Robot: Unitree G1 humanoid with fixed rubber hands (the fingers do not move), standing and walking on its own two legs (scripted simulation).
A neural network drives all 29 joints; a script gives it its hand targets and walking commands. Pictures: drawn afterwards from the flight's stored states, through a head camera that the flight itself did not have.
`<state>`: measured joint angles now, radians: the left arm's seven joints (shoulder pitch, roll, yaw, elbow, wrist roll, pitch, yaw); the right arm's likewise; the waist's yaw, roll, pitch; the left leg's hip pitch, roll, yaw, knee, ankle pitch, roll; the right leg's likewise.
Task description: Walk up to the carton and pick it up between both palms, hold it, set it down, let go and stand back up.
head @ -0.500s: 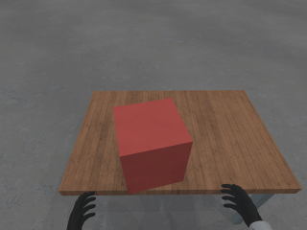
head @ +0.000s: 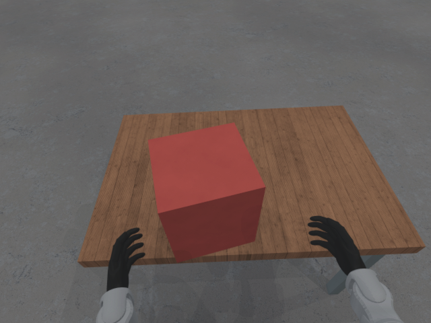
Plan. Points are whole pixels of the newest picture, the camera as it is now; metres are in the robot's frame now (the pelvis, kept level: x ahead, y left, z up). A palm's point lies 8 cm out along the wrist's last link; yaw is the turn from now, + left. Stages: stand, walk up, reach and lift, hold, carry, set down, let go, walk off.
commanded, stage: reach and lift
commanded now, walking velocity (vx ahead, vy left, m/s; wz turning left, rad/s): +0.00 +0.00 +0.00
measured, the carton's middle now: (205, 194) +0.43 +0.06 -0.07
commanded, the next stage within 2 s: none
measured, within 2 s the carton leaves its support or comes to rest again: neither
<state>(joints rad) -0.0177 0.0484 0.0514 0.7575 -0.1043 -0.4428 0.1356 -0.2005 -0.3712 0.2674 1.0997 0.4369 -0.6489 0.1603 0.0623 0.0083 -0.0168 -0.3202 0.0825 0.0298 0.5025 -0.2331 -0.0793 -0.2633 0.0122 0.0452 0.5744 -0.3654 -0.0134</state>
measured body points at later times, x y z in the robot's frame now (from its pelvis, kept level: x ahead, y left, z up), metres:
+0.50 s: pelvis -0.02 +0.01 +0.01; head +0.01 +0.00 +0.46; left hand +0.29 +0.22 +0.01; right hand +0.36 -0.20 +0.02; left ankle +0.01 +0.17 -0.73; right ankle -0.04 -0.11 -0.73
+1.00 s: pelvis -0.02 +0.01 +0.01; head +0.02 +0.01 +0.46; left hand +0.34 +0.24 +0.06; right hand +0.42 -0.16 +0.08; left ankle +0.01 +0.17 -0.73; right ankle -0.04 -0.11 -0.73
